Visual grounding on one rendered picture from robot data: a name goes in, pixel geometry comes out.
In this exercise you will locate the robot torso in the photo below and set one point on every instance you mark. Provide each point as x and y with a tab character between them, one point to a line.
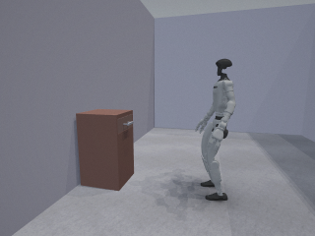
219	102

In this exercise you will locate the cabinet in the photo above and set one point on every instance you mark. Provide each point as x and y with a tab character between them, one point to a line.
106	157

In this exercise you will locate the robot right forearm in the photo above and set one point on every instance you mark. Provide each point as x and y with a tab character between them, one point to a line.
210	113

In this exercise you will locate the right robot foot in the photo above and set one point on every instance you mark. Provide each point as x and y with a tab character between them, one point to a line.
207	184

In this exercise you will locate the robot left forearm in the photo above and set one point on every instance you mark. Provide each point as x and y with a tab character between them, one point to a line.
226	115

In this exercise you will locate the handle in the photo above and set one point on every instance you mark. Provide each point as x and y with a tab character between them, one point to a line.
128	123

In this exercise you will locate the robot right hand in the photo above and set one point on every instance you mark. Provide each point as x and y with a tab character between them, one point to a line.
202	122

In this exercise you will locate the robot left upper arm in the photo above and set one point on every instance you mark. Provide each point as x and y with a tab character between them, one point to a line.
227	85

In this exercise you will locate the robot left hand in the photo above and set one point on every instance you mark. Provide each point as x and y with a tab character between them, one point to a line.
216	135

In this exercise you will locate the drawer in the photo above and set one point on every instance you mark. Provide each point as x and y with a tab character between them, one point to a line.
124	120

